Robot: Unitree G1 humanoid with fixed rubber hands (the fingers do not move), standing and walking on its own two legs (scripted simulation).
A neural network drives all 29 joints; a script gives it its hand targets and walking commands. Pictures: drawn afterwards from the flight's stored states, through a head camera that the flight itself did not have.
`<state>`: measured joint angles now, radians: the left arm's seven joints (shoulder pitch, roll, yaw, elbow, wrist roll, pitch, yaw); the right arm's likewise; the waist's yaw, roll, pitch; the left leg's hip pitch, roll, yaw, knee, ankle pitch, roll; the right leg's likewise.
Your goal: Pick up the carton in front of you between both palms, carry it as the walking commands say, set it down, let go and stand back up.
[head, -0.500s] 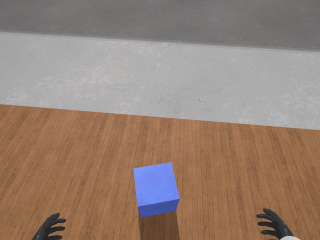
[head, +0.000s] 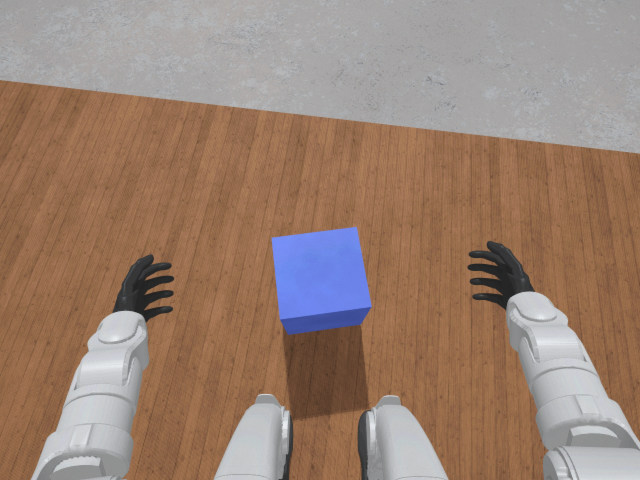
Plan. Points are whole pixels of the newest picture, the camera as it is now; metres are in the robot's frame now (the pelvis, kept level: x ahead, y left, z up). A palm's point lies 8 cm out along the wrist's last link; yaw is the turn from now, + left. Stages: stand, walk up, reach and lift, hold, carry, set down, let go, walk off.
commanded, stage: reach and lift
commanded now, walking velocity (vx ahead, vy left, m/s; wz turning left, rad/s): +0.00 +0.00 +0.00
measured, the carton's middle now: (319, 284) +0.49 +0.02 -0.58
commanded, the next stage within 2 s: none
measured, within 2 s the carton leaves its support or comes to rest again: neither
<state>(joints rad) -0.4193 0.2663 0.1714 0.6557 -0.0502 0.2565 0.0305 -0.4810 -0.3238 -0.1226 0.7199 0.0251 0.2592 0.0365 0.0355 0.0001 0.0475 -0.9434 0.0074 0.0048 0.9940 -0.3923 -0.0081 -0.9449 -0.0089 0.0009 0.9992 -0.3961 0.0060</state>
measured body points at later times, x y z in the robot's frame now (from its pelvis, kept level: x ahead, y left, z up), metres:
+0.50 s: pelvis -0.04 -0.01 -0.05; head +0.28 -0.01 +0.26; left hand +0.48 +0.22 -0.15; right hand +0.54 -0.17 -0.15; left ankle +0.04 +0.12 -0.67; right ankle +0.04 -0.12 -0.67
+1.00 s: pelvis -0.04 -0.01 -0.21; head +0.32 -0.01 +0.06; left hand +0.47 +0.22 -0.37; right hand +0.53 -0.17 -0.37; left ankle +0.04 +0.12 -0.67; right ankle +0.04 -0.13 -0.67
